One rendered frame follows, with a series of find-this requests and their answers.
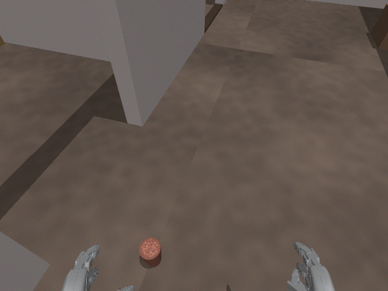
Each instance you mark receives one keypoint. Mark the left robot hand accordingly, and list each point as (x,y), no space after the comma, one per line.
(80,278)

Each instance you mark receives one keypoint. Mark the right robot hand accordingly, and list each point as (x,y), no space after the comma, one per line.
(316,276)

